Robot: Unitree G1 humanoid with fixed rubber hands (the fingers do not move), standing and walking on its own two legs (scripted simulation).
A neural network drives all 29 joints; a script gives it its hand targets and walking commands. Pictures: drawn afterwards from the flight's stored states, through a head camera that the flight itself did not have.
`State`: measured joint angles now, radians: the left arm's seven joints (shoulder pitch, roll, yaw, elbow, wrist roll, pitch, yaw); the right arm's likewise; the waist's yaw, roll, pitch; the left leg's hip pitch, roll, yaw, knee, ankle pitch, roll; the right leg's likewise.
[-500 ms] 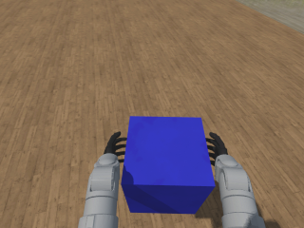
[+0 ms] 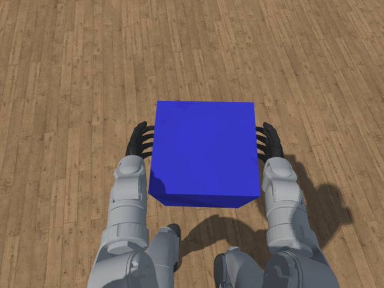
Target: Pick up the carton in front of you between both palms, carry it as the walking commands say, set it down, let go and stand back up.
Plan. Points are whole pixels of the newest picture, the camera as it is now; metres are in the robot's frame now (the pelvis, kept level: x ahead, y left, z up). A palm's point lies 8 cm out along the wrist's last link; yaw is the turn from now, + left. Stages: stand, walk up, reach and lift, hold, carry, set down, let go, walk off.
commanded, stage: set down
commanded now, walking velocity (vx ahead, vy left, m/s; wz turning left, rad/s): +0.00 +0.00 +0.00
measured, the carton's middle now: (203, 161) +0.38 +0.02 -0.13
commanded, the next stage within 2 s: none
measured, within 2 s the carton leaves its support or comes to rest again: neither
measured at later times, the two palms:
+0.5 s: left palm (145, 159) +0.40 +0.19 -0.21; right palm (248, 159) +0.42 -0.11 -0.20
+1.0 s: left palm (145, 165) +0.43 +0.21 -0.37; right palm (229, 160) +0.47 -0.09 -0.36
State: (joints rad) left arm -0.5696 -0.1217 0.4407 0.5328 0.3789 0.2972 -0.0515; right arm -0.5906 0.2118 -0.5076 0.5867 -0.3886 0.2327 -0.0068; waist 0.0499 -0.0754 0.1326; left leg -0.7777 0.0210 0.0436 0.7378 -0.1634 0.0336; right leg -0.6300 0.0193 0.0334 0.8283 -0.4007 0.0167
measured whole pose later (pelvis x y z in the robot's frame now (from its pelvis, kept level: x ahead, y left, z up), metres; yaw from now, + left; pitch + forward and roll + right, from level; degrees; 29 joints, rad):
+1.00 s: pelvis -0.05 -0.01 -0.25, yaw -7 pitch +46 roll -5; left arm -1.04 0.09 0.45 0.65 0.18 0.30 0.01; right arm -1.13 0.01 -0.38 0.77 -0.13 0.24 -0.15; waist 0.12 -0.11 -0.06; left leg -2.17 0.04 -0.05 1.72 -0.35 0.00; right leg -1.99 0.12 0.00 1.85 -0.66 0.03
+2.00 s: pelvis -0.07 -0.02 -0.35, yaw -7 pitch +41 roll +0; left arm -1.38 0.34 0.41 1.01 0.01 0.20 -0.03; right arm -1.50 -0.16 -0.13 1.03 -0.02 0.21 -0.15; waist 0.20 -0.07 0.32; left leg -2.36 0.09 -0.04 2.01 -0.35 -0.01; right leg -2.22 0.19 0.02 2.19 -0.67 0.04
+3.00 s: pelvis -0.07 +0.00 -0.34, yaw -5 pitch +37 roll -1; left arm -1.39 0.41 0.37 1.02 -0.17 0.06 0.03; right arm -1.49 -0.32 0.02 0.89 0.12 0.19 -0.14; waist 0.17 -0.04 0.38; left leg -2.30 0.05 -0.01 1.99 -0.34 0.01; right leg -2.13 0.14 0.04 2.17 -0.70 0.06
